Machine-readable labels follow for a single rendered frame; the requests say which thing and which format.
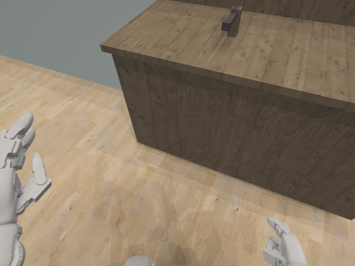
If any left robot hand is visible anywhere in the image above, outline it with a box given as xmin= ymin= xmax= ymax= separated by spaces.
xmin=0 ymin=112 xmax=52 ymax=225

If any right robot hand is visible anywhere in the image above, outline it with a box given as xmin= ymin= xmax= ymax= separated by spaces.
xmin=263 ymin=217 xmax=308 ymax=266

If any counter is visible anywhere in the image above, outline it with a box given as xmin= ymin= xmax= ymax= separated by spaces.
xmin=100 ymin=0 xmax=355 ymax=220

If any tap lever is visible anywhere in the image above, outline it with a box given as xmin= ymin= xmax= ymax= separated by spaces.
xmin=221 ymin=10 xmax=239 ymax=32

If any robot left forearm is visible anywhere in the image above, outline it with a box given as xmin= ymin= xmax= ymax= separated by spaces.
xmin=0 ymin=223 xmax=26 ymax=266

